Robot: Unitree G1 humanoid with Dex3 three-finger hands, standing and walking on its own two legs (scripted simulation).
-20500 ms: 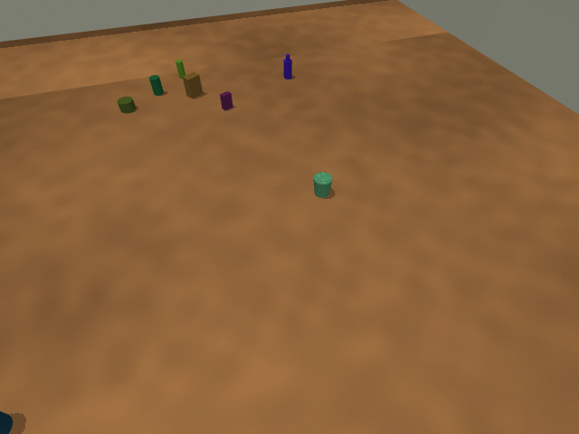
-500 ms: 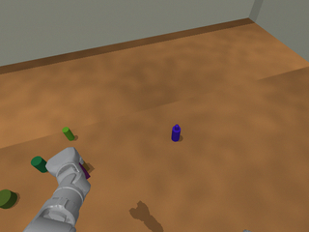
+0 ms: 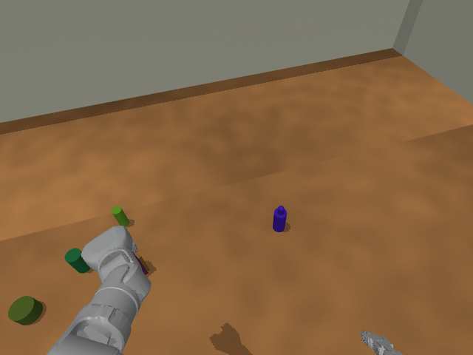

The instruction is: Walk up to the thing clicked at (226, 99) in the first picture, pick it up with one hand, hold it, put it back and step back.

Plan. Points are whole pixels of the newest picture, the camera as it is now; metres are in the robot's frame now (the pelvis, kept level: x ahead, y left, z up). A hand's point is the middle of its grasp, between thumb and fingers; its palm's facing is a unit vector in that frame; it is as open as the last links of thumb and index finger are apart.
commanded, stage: hold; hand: left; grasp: from above
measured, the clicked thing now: (124, 268) +0.33 +0.24 -0.09
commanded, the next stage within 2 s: crouch in 1.40 s
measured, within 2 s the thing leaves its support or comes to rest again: neither
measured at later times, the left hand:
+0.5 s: hand (121, 271) +0.30 +0.22 -0.04, palm faces -0.30 -0.29 -0.91, open 7.0 cm
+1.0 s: hand (115, 272) +0.30 +0.23 -0.02, palm faces -0.30 -0.30 -0.90, open 7.0 cm
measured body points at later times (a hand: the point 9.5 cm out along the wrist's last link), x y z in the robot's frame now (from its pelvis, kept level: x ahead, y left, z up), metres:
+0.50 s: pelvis -0.01 +0.00 +0.01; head +0.00 -0.02 +0.46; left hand +0.32 +0.23 +0.01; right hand +0.12 -0.24 -0.12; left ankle +0.00 +0.14 -0.72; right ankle +0.00 -0.13 -0.72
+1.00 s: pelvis +0.00 +0.00 +0.01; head +0.00 -0.02 +0.46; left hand +0.31 +0.24 +0.03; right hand +0.16 -0.23 -0.10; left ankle +0.00 +0.14 -0.72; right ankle +0.00 -0.13 -0.72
